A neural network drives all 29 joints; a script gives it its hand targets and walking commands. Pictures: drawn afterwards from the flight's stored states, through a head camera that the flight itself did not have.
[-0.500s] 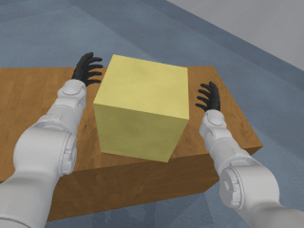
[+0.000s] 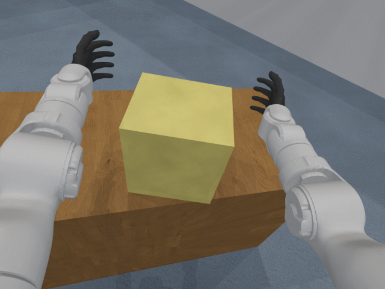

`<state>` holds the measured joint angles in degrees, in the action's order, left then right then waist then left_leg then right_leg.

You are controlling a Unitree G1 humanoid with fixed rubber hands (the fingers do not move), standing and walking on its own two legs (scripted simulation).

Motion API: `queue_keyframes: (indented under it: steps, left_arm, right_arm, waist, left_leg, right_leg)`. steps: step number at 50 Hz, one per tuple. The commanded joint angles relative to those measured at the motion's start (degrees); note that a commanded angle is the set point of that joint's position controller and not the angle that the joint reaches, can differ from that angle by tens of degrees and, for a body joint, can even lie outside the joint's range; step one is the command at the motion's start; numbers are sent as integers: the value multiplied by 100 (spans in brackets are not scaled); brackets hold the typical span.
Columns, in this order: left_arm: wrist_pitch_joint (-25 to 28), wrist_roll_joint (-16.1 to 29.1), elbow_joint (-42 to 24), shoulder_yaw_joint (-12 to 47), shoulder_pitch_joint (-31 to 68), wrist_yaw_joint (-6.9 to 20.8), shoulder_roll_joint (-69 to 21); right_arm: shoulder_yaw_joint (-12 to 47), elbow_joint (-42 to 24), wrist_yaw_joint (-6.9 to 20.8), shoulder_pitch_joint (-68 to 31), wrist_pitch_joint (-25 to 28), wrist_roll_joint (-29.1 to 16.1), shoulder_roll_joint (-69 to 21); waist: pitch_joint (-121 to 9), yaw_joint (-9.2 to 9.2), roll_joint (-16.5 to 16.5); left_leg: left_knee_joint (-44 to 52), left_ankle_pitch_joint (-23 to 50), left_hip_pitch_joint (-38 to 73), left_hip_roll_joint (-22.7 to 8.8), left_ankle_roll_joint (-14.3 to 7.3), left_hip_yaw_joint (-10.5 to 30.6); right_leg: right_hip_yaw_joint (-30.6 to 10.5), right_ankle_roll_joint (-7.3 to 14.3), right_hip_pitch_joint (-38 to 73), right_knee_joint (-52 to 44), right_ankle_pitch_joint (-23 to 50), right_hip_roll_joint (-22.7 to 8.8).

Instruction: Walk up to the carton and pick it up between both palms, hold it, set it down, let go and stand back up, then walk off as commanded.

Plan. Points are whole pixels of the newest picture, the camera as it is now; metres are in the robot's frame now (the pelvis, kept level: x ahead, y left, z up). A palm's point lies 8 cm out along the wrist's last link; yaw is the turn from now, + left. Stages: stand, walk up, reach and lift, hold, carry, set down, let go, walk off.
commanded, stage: set down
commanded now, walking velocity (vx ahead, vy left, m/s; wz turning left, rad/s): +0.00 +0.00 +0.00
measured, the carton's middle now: (177, 141) +0.48 -0.01 +0.01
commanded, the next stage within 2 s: none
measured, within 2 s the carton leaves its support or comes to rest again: neither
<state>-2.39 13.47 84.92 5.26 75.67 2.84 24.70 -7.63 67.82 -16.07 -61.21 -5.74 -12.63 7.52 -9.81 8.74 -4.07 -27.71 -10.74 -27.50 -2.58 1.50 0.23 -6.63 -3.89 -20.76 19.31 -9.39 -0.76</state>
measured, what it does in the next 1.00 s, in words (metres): stands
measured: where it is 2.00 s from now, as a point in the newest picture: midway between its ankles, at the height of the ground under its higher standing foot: outside the picture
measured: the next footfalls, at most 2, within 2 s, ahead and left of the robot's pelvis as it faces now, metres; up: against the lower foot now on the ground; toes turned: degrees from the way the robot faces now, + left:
none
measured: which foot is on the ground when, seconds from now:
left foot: down 0.00-1.00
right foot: down 0.00-1.00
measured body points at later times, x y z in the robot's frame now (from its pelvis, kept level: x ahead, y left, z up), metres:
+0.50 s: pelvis -0.01 +0.00 +0.00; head +0.00 +0.06 +0.45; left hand +0.49 +0.20 +0.22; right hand +0.43 -0.19 +0.20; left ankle +0.02 +0.12 -0.74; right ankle +0.00 -0.18 -0.74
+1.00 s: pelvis -0.03 +0.00 +0.00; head -0.01 +0.06 +0.45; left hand +0.46 +0.20 +0.16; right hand +0.40 -0.18 +0.16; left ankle +0.02 +0.12 -0.74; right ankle +0.00 -0.18 -0.74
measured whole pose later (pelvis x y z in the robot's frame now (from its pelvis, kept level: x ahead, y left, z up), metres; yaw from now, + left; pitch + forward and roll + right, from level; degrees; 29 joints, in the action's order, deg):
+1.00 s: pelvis -0.03 +0.00 +0.00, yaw +0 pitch +8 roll -2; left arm -7.1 15.1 66.1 7.0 60.3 4.8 28.1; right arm 0.2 56.6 -18.3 -54.7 -9.7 -18.1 6.5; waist -7.4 9.3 -4.0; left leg -27.7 -8.6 -27.5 -2.6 1.1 0.2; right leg -6.6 -3.9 -20.8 19.3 -7.3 -0.7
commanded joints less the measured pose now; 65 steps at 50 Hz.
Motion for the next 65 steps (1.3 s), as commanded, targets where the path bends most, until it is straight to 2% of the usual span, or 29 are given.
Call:
queue_keyframes:
  steps: [1,4,14,21,26,32,33,40,45,50,54,57,61,62,65]
  left_arm:
    - [-97,667,-1009,745,3162,21,912]
    - [-191,696,-969,727,3227,39,1016]
    - [-334,769,-743,821,3241,130,1093]
    - [-364,590,-965,697,2824,190,1022]
    - [-325,456,-1377,542,2506,217,1066]
    - [-301,389,-1823,338,2260,221,1267]
    - [-297,389,-1927,352,2088,225,1220]
    - [-273,386,-2314,160,1696,228,1345]
    - [-387,350,-2742,-34,1130,297,1308]
    - [-519,237,-3242,-302,430,360,1287]
    - [-611,196,-3751,-577,204,363,1442]
    - [-588,246,-3906,-670,56,347,1569]
    - [-496,412,-4143,-706,-71,328,1659]
    - [-484,426,-4211,-749,-179,335,1674]
    - [-523,380,-4470,-835,-618,378,1612]
  right_arm:
    - [-61,-1334,-43,-3262,-58,-491,1252]
    - [-22,-1380,-48,-3380,-167,-544,1270]
    - [128,-1203,-56,-3518,-405,-626,1283]
    - [309,-1322,-91,-3147,-350,-743,1202]
    - [381,-1442,-123,-2663,-297,-769,1100]
    - [512,-1557,-147,-2267,-282,-858,962]
    - [532,-1564,-146,-2063,-277,-884,936]
    - [559,-1828,-182,-1653,-260,-887,803]
    - [626,-2292,-246,-1172,-207,-963,736]
    - [770,-2871,-290,-523,-118,-1069,572]
    - [797,-3409,-301,-267,-113,-1081,465]
    - [777,-3769,-287,-52,-142,-974,315]
    - [601,-4208,-296,178,-168,-749,301]
    - [605,-4274,-305,303,-174,-692,280]
    - [533,-4402,-332,834,-181,-601,326]
  waist:
    - [-3038,535,1575]
    - [-2989,488,1557]
    - [-2614,496,1419]
    - [-2600,440,1464]
    - [-2589,395,1524]
    - [-2612,194,1574]
    - [-2581,213,1601]
    - [-2595,25,1676]
    - [-2450,-86,1686]
    - [-2271,-305,1697]
    - [-2149,-566,1711]
    - [-2158,-684,1611]
    - [-2357,-680,1416]
    - [-2414,-721,1403]
    - [-2311,-672,1429]
  left_leg:
    - [-115,2031,2986,244,442,-321]
    - [-63,1949,2982,248,417,-325]
    - [127,1472,2826,247,313,-307]
    - [121,1806,2982,253,328,-304]
    - [135,1889,3089,265,335,-309]
    - [135,1819,3120,309,297,-334]
    - [150,1822,3192,294,289,-306]
    - [161,1634,3277,307,231,-305]
    - [122,1826,3434,301,202,-304]
    - [151,1887,3457,281,186,-315]
    - [219,1658,3348,271,143,-347]
    - [290,1221,3186,277,81,-354]
    - [309,896,3086,277,0,-335]
    - [287,912,3121,272,-12,-332]
    - [285,1099,3252,273,31,-329]
  right_leg:
    - [996,456,434,-58,2261,355]
    - [986,465,449,-89,2166,347]
    - [985,493,530,-158,1754,307]
    - [995,499,761,-146,1955,346]
    - [1001,503,909,-139,1940,360]
    - [1002,486,938,-155,1742,355]
    - [1008,487,950,-155,1742,356]
    - [1011,448,863,-145,1452,351]
    - [982,432,970,-127,1488,362]
    - [931,451,1160,-123,1392,340]
    - [891,460,1121,-113,1016,301]
    - [876,456,1048,-94,652,247]
    - [863,455,937,-42,448,215]
    - [853,463,958,-36,469,214]
    - [845,477,1029,-47,605,231]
